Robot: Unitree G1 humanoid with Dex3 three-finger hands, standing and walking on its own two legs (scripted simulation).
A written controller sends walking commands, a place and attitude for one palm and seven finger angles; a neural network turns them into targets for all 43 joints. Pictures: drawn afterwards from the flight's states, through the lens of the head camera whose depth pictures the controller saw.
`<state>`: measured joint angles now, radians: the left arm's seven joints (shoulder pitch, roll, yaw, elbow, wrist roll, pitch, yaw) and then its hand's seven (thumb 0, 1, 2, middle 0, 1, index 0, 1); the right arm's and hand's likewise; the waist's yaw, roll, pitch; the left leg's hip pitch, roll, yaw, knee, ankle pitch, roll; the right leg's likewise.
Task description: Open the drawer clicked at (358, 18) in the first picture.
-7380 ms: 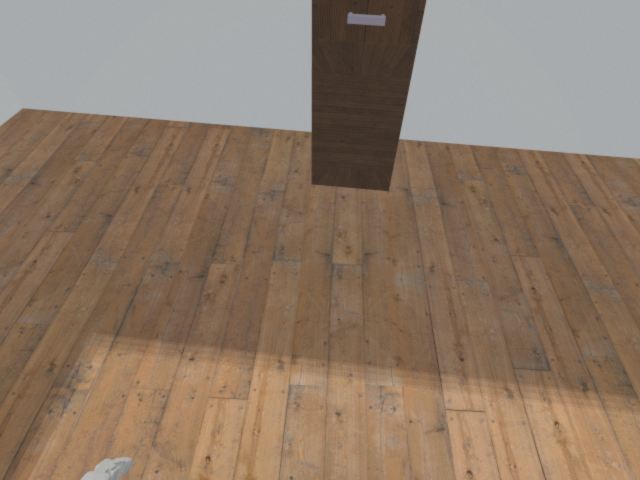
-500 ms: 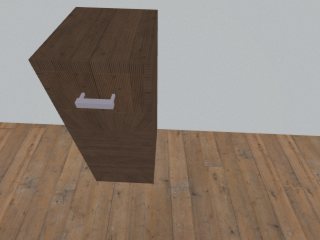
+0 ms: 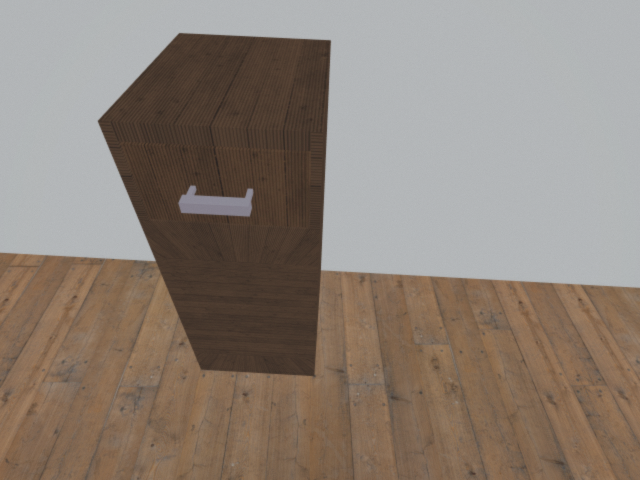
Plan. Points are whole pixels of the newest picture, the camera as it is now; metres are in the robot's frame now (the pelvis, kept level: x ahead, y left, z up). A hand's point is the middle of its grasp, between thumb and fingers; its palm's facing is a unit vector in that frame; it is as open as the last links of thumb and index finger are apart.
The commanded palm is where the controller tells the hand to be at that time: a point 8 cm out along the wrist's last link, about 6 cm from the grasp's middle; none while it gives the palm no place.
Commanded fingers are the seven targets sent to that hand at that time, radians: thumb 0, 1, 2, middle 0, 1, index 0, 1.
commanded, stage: look again from close up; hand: left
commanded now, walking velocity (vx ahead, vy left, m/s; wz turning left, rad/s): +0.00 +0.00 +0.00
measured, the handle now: (218, 198) +0.58 +0.23 +0.01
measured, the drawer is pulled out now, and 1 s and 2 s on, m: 0.00 0.00 0.00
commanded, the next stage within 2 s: shuffle to correct the standing spot in 0.06 s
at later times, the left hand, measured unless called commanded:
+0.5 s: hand out of the picture -0.04 +0.15 -0.18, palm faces +0.13 -0.98 -0.14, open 7.4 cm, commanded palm none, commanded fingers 0.00 0.90 0.90 -0.20 -0.30 -0.20 -0.30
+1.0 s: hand (222, 460) +0.19 +0.16 -0.16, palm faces +0.06 -0.97 -0.23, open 7.3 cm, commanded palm none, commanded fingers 0.00 0.90 0.90 -0.20 -0.30 -0.20 -0.30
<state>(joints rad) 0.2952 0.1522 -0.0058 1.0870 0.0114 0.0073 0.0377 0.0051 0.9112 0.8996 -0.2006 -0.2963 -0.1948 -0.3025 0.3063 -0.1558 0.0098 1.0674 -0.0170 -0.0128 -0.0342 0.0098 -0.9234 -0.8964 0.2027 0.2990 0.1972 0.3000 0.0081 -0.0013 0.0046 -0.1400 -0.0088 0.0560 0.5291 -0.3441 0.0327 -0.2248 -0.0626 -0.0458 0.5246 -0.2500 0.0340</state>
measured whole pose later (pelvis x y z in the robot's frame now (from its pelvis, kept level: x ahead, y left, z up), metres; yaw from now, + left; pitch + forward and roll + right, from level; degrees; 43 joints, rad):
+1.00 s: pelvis +0.10 -0.02 -0.01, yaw +3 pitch -2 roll +2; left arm 0.14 0.14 0.02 0.97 0.02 -0.03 0.05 0.01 0.92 0.90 -0.20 -0.30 -0.19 -0.30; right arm 0.34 -0.12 -0.03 1.11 0.00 0.02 -0.04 0.00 -0.91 -0.90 0.20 0.30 0.20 0.30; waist -0.03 0.00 0.09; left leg -0.32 -0.02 0.03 1.01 -0.57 -0.01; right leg -0.37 -0.06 -0.14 0.60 -0.20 -0.07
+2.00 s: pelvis +0.09 -0.02 +0.00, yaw +1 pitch +0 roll +1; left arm 0.31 0.14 -0.01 1.10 0.01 -0.02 0.04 0.01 0.92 0.90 -0.20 -0.30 -0.20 -0.30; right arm 0.31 -0.15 0.02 1.11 -0.02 -0.02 -0.04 0.01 -0.93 -0.90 0.20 0.30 0.20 0.30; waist 0.00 0.02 -0.01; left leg -0.17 -0.01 0.08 0.48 -0.31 0.03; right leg -0.17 0.02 -0.04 0.50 -0.33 -0.05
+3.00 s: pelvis +0.04 -0.05 -0.03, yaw +0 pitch +7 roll +3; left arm 0.34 0.32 -0.18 0.09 1.12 0.02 0.48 0.00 0.46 0.71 -0.25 -0.58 -0.25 -0.58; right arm 0.01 -0.25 -0.03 0.52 -0.06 0.11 0.01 0.01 -0.91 -0.90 0.20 0.30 0.20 0.30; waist 0.12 0.01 -0.09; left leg -0.55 -0.01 0.03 0.79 -0.37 -0.01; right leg -0.57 0.04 -0.05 0.85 -0.41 -0.10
